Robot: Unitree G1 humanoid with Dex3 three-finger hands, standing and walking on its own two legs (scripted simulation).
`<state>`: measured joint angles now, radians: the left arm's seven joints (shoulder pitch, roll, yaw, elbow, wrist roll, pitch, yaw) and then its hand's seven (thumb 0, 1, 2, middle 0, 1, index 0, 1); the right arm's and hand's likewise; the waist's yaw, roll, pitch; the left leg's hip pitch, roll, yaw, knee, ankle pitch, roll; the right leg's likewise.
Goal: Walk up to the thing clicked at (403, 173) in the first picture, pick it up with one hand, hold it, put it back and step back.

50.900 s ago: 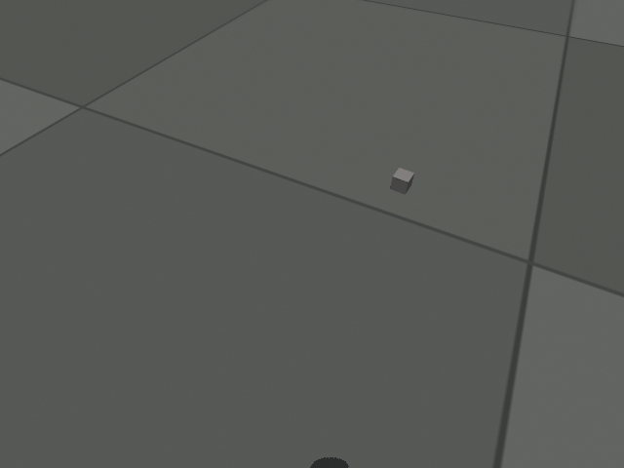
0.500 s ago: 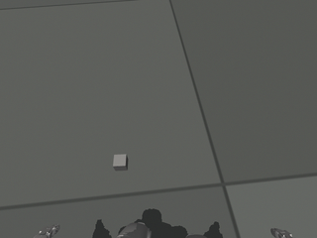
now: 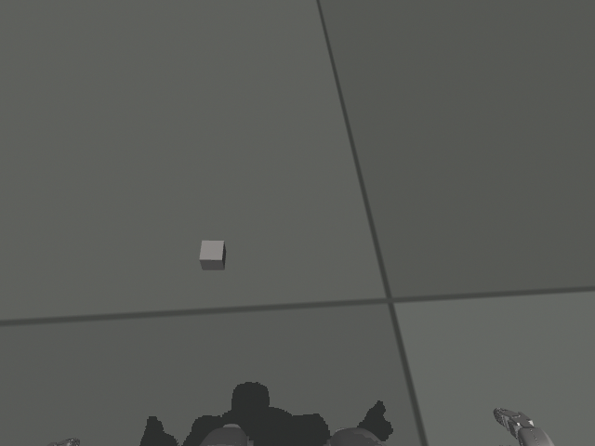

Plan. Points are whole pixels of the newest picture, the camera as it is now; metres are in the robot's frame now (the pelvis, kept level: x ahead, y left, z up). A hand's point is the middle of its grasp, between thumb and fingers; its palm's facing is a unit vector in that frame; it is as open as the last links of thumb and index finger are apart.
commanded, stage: step back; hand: left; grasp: from above
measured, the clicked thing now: (213, 255) +0.76 +0.28 -0.72
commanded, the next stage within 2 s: stand in 1.86 s
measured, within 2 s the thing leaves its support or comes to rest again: neither
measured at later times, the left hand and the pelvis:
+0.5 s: hand out of the picture -0.06 +0.24 -0.15, palm faces +0.07 -0.91 -0.40, open 7.3 cm; pelvis -0.18 -0.04 -0.01, yaw +5 degrees
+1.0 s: hand out of the picture -0.27 +0.21 -0.13, palm faces +0.10 -0.90 -0.43, open 7.4 cm; pelvis -0.29 -0.07 +0.00, yaw +5 degrees
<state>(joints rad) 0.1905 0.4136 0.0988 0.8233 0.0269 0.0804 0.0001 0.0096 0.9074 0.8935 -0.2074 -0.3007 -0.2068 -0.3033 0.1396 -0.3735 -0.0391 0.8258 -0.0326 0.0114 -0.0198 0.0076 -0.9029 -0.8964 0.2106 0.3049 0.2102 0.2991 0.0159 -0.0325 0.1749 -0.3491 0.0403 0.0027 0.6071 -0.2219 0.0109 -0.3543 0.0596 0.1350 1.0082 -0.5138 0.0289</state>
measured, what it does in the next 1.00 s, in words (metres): walks backwards: right foot, then left foot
